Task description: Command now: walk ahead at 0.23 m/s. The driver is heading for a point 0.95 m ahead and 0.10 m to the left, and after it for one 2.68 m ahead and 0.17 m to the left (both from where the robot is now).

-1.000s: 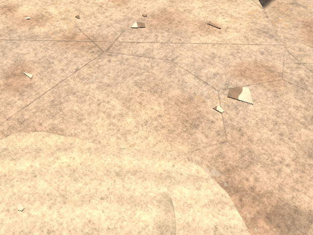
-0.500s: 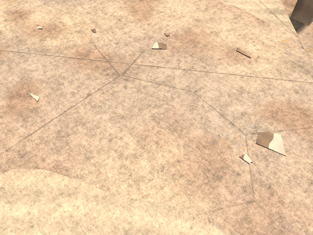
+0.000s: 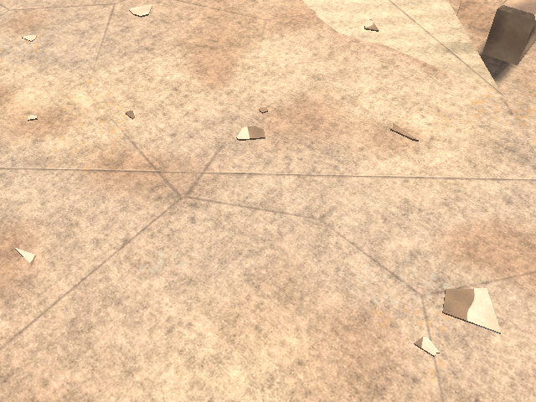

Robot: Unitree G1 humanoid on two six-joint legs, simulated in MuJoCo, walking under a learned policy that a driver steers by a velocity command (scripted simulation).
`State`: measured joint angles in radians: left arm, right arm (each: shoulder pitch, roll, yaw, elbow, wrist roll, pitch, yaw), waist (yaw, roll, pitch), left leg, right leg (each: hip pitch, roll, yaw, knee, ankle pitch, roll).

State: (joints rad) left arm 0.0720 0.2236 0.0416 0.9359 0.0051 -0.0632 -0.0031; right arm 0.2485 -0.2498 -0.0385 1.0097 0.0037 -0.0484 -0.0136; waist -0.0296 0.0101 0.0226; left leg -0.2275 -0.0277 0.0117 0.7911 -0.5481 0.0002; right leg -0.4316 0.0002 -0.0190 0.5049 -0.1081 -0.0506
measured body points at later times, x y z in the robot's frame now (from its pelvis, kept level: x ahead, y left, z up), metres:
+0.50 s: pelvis +0.12 +0.04 +0.02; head +0.12 +0.07 +0.47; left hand +0.26 +0.30 -0.11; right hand +0.09 -0.22 -0.11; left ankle +0.10 +0.14 -0.73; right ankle +0.18 -0.11 -0.66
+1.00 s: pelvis +0.38 -0.03 +0.01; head +0.41 -0.04 +0.46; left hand +0.48 +0.23 -0.12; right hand +0.42 -0.30 -0.13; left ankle +0.34 +0.12 -0.63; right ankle +0.41 -0.12 -0.73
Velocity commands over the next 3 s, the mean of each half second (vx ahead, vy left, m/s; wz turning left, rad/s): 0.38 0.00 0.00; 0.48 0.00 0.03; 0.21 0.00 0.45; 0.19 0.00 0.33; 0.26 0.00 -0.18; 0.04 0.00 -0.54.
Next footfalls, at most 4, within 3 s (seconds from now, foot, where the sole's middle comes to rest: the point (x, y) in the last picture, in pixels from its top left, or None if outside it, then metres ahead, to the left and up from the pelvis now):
0.34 left None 0.14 0.14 -0.77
0.82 right None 0.45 -0.12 -0.77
1.32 left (246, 323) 0.69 0.10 -0.77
1.80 right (327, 310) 0.72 -0.12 -0.77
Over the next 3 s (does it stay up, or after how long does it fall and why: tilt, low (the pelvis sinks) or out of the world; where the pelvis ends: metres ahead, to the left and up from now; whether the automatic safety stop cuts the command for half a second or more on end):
stays up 0.88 0.09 0.01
